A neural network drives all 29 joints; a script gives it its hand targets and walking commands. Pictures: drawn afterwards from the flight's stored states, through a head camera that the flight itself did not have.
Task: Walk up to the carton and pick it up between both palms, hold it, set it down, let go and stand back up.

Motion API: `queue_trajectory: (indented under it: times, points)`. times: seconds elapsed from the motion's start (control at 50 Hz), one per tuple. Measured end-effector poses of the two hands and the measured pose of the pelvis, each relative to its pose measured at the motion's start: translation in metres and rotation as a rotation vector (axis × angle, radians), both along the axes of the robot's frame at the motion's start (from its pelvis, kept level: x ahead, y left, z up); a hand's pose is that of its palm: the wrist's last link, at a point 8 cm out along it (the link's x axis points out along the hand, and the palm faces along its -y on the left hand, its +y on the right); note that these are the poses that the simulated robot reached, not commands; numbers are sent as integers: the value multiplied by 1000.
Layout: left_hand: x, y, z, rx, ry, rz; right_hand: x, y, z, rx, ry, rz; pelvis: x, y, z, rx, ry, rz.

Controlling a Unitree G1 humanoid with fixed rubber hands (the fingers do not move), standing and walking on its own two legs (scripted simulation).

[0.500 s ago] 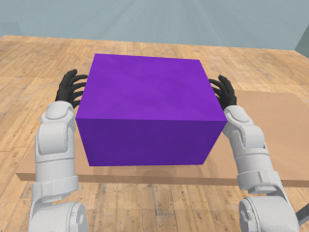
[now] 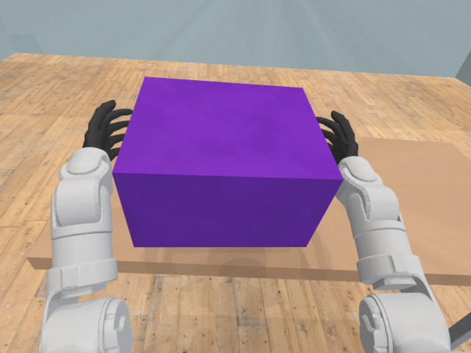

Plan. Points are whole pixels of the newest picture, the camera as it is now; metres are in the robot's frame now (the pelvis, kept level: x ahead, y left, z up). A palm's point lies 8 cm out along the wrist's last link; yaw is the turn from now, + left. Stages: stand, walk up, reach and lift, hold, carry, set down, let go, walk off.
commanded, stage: hold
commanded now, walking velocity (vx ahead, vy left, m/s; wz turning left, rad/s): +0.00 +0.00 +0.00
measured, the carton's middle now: (224, 161) +0.40 +0.00 +0.17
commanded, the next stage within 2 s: none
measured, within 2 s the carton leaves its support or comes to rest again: neither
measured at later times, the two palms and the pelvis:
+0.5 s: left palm (100, 153) +0.36 +0.20 +0.21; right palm (342, 160) +0.36 -0.19 +0.21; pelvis +0.00 +0.01 +0.00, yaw -1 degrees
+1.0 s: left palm (98, 154) +0.36 +0.20 +0.21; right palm (341, 160) +0.36 -0.19 +0.21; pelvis +0.00 +0.00 +0.00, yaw +0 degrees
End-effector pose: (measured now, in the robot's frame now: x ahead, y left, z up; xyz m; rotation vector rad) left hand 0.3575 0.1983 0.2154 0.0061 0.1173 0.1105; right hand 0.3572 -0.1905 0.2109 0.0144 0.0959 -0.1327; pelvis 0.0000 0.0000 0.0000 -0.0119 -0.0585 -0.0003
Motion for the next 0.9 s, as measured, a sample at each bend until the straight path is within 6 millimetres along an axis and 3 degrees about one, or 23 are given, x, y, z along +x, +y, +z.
queue_trajectory:
  times: [0.4, 0.9]
  points:
    - [1, 3, -4, 7, 3, -7, -1, 3, -1, -1, 2, -6, 4, 7, 0, -4, -9, -6]
    - [-2, -2, -4, -2, 9, 1, -2, -2, -2, 4, 8, 0, 0, 0, 0, 0, -2, -4]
